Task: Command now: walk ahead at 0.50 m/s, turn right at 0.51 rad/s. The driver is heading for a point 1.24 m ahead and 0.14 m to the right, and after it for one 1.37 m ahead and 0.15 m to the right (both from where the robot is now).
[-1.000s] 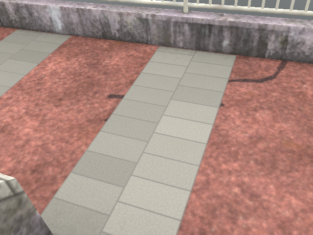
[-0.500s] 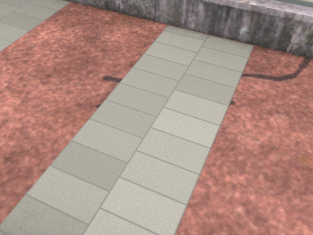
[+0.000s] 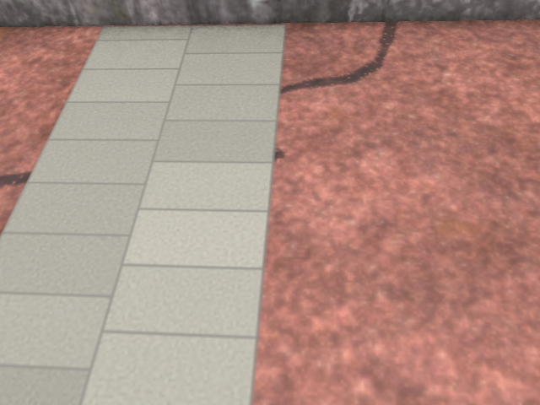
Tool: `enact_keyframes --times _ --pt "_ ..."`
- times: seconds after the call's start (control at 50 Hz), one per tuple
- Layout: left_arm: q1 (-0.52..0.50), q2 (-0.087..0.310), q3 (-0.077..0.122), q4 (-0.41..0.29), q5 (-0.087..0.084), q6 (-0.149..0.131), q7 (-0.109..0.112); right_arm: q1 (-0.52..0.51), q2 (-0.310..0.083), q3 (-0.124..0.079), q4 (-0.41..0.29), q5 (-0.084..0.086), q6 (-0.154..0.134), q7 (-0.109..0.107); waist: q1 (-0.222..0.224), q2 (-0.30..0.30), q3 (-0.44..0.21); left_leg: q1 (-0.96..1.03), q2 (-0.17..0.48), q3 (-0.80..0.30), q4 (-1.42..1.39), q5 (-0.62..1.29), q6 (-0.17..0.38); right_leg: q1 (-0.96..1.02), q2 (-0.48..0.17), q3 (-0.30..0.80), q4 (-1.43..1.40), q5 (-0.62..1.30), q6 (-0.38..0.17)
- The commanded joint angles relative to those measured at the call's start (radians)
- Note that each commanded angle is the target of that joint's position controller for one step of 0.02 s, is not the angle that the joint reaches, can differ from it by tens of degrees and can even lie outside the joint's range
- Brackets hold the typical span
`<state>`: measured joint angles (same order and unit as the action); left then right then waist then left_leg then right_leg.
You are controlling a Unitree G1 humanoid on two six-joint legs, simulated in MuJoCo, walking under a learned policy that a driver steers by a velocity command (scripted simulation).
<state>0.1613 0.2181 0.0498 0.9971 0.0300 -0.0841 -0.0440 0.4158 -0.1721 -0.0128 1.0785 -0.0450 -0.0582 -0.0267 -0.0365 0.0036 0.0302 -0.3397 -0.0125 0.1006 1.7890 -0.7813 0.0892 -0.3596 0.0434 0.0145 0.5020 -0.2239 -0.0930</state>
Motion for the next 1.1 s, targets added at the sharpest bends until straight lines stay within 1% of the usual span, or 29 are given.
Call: enact_keyframes --times 0.02,0.04,0.06,0.08,0.12,0.16,0.24,0.28,0.3,0.32,0.34,0.36,0.38,0.4,0.44,0.48,0.54,0.62,0.68,0.72,0.76,0.78,0.8,0.82,0.84,0.86,0.9,1.0,1.1 --pt "0.405 0.231 0.059 0.064 -0.006 0.035 0.06 -0.06 -0.083 -0.01 -0.137 0.002 -0.022 0.017 0.146 -0.229 -0.229 -0.825 0.051 -0.094 0.058 0.107 -0.008 0.756 -0.436 0.619 -0.047 0.173 -0.341" --pt "0.342 0.158 0.036 0.033 -0.003 0.016 0.07 -0.134 -0.123 -0.019 -0.147 -0.023 -0.021 0.021 0.114 -0.012 -0.152 -0.764 0.13 -0.17 -0.197 0.336 -0.031 0.557 -0.421 0.614 -0.07 0.073 -0.288" --pt "0.234 0.125 0.02 0.01 0.0 0.009 0.075 -0.253 -0.088 -0.014 -0.202 -0.015 0.001 0.026 0.05 0.032 -0.012 -0.574 0.114 -0.142 -0.468 0.454 -0.086 0.208 -0.33 0.512 -0.167 0.196 -0.253" --pt "0.18 0.152 0.028 -0.006 0.01 0.001 0.072 -0.239 -0.055 -0.005 -0.202 -0.015 0.011 0.026 0.017 0.007 0.011 -0.405 0.103 -0.123 -0.585 0.499 -0.112 0.042 -0.281 0.456 -0.185 0.352 -0.251" --pt "0.156 0.148 0.033 -0.037 -0.014 0.0 0.066 -0.218 -0.061 -0.002 -0.202 -0.004 0.014 0.027 0.005 -0.062 -0.04 -0.221 0.091 -0.108 -0.783 0.608 -0.126 -0.04 -0.204 0.319 -0.18 0.587 -0.221" --pt "0.156 0.12 0.031 -0.046 -0.039 0.006 0.058 -0.263 -0.057 0.004 -0.224 0.02 -0.001 0.027 0.02 -0.088 -0.069 -0.103 0.066 -0.105 -0.96 0.767 -0.111 -0.031 -0.136 0.251 -0.164 0.553 -0.177" --pt "0.248 0.121 0.037 -0.041 -0.027 0.018 0.038 -0.387 -0.091 -0.012 -0.267 0.026 -0.001 0.03 0.077 -0.045 -0.021 -0.063 0.022 -0.104 -1.119 0.733 -0.098 0.074 -0.146 0.339 -0.125 0.389 -0.139" --pt "0.23 0.142 0.047 -0.052 -0.018 0.026 0.042 -0.338 -0.112 -0.019 -0.266 0.022 -0.011 0.028 0.029 -0.046 -0.006 0.05 -0.009 -0.109 -1.225 0.658 -0.087 0.075 -0.135 0.382 -0.066 0.318 -0.115" --pt "0.209 0.148 0.05 -0.064 -0.016 0.021 0.043 -0.23 -0.136 -0.032 -0.234 0.017 -0.022 0.024 -0.026 -0.008 -0.037 0.201 -0.019 -0.115 -1.272 0.625 -0.073 0.033 -0.095 0.363 0.041 0.321 -0.092" --pt "0.195 0.108 0.041 -0.09 -0.022 0.006 0.038 -0.085 -0.211 -0.053 -0.214 0.001 -0.039 0.015 -0.09 0.094 -0.125 0.386 0.14 -0.29 -1.324 0.484 -0.029 -0.043 -0.024 0.277 0.28 0.241 -0.061" --pt "0.293 0.023 0.028 -0.117 -0.051 -0.002 0.036 -0.005 -0.311 -0.076 -0.228 -0.008 -0.033 0.002 -0.063 0.298 -0.279 0.619 0.421 -0.71 -1.448 0.312 0.077 -0.246 0.116 0.117 0.596 -0.242 -0.027" --pt "0.271 0.106 0.041 -0.119 -0.02 0.012 0.039 -0.05 -0.279 -0.082 -0.226 0.011 -0.013 -0.003 -0.039 0.259 -0.251 0.553 0.459 -0.893 -1.518 0.085 0.124 -0.384 0.056 0.07 0.725 -0.339 -0.032" --pt "0.203 0.123 0.047 -0.12 -0.003 0.021 0.035 -0.118 -0.192 -0.064 -0.254 0.012 -0.008 -0.003 -0.035 0.119 -0.1 0.442 0.41 -0.764 -1.528 0.023 0.108 -0.428 -0.003 0.079 0.772 -0.245 -0.033" --pt "0.148 0.094 0.043 -0.131 0.003 0.024 0.024 -0.165 -0.152 -0.057 -0.256 0.012 -0.009 0.001 -0.024 0.06 -0.011 0.335 0.362 -0.62 -1.544 0.178 0.088 -0.421 -0.036 0.068 0.741 -0.168 -0.027" --pt "0.149 0.06 0.039 -0.13 0.008 0.037 0.012 -0.174 -0.112 -0.047 -0.238 0.015 -0.022 0.001 0.021 0.105 0.026 0.208 0.285 -0.407 -1.573 0.486 0.05 -0.328 -0.08 0.075 0.671 -0.091 -0.004" --pt "0.153 0.043 0.036 -0.128 0.008 0.049 0.009 -0.117 -0.094 -0.044 -0.203 0.019 -0.04 0.01 0.033 0.109 -0.003 0.206 0.254 -0.306 -1.572 0.714 0.06 -0.292 -0.066 0.07 0.654 -0.059 0.012" --pt "0.092 0.036 0.029 -0.144 0.004 0.052 0.006 -0.075 -0.108 -0.046 -0.173 0.024 -0.056 0.015 0.043 0.091 -0.011 0.235 0.252 -0.205 -1.59 0.87 0.074 -0.327 -0.06 0.073 0.546 0.016 0.032" --pt "-0.084 0.017 0.002 -0.198 0.0 0.042 -0.009 -0.064 -0.132 -0.049 -0.155 0.032 -0.054 0.023 0.027 0.097 0.016 0.178 0.211 -0.087 -1.623 0.862 0.061 -0.208 -0.076 -0.023 0.245 0.162 0.05" --pt "-0.162 0.033 -0.005 -0.222 -0.001 0.041 -0.012 0.001 -0.169 -0.057 -0.127 0.031 -0.05 0.025 0.002 0.103 0.027 0.224 0.243 -0.097 -1.611 0.879 0.068 -0.135 -0.07 -0.075 0.13 0.125 0.037" --pt "-0.168 0.049 -0.001 -0.229 0.004 0.034 -0.002 0.033 -0.178 -0.059 -0.105 0.029 -0.043 0.027 0.008 0.107 0.038 0.264 0.269 -0.113 -1.565 0.957 0.069 -0.092 -0.06 -0.09 0.08 0.061 0.013" --pt "0.008 0.068 0.011 -0.168 0.014 0.019 0.006 0.05 -0.176 -0.056 -0.09 0.028 -0.029 0.03 0.091 0.071 -0.036 0.259 0.225 -0.072 -1.332 1.148 0.051 0.146 -0.011 -0.108 -0.037 0.053 -0.016" --pt "0.18 0.123 0.03 -0.115 0.03 0.001 0.019 0.051 -0.15 -0.046 -0.103 0.032 -0.026 0.03 0.152 0.018 -0.138 0.138 0.176 -0.04 -1.122 1.046 0.029 0.387 -0.078 -0.028 -0.042 0.033 -0.045" --pt "0.321 0.233 0.055 -0.106 0.048 -0.007 0.039 0.078 -0.055 -0.02 -0.16 0.057 -0.028 0.039 0.181 -0.197 -0.286 -0.17 0.066 0.022 -0.758 0.6 -0.016 0.679 -0.402 0.382 -0.114 -0.096 -0.126" --pt "0.313 0.252 0.062 -0.107 0.008 0.007 0.048 0.101 -0.106 -0.042 -0.149 0.053 -0.022 0.029 0.166 -0.226 -0.338 -0.28 -0.015 -0.071 -0.579 0.261 -0.011 0.65 -0.506 0.618 -0.232 -0.046 -0.172" --pt "0.21 0.19 0.044 -0.126 -0.004 0.011 0.05 0.042 -0.15 -0.058 -0.151 0.044 -0.013 0.024 0.122 -0.12 -0.205 -0.317 0.048 -0.143 -0.543 0.329 0.006 0.537 -0.45 0.459 -0.224 -0.063 -0.141" --pt "0.131 0.122 0.026 -0.137 -0.007 0.005 0.047 0.005 -0.122 -0.054 -0.152 0.042 -0.015 0.029 0.095 -0.093 -0.101 -0.306 0.081 -0.145 -0.582 0.407 0.006 0.404 -0.399 0.331 -0.26 -0.02 -0.112" --pt "0.077 0.055 0.007 -0.135 -0.012 -0.009 0.049 0.001 -0.096 -0.058 -0.139 0.023 0.005 0.036 0.045 -0.102 -0.013 -0.247 0.113 -0.141 -0.653 0.476 0.0 0.261 -0.319 0.166 -0.316 0.074 -0.05" --pt "0.156 0.062 0.01 -0.098 -0.017 -0.044 0.058 -0.06 -0.064 -0.066 -0.162 0.013 0.047 0.057 0.011 -0.083 0.019 -0.314 0.111 -0.121 -0.676 0.61 -0.02 0.257 -0.296 -0.014 -0.349 0.302 -0.053" --pt "0.201 0.055 0.007 -0.069 -0.012 -0.043 0.064 -0.247 -0.048 -0.053 -0.239 0.014 0.045 0.075 0.032 -0.077 0.069 -0.338 0.108 -0.071 -0.924 0.769 -0.028 0.27 -0.274 -0.143 -0.356 0.352 -0.053"
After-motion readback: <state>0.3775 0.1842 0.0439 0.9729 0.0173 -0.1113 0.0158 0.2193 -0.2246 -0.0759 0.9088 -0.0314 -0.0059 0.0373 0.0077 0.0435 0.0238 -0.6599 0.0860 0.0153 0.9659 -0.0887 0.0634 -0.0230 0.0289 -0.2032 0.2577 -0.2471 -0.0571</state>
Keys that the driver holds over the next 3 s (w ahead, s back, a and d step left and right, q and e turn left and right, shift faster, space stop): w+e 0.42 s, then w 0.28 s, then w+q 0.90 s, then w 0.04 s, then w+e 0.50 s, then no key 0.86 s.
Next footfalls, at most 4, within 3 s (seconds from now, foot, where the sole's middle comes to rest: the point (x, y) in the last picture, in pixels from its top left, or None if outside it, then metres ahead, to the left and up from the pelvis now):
0.32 left None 0.36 0.11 -0.77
0.78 right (371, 382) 0.52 -0.19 -0.77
1.30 left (309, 274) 0.83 -0.06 -0.77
1.88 right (333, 181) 1.17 -0.17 -0.77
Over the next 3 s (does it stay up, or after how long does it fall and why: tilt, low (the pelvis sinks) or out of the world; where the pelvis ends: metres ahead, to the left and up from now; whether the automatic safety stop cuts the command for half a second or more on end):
stays up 1.30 -0.10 0.01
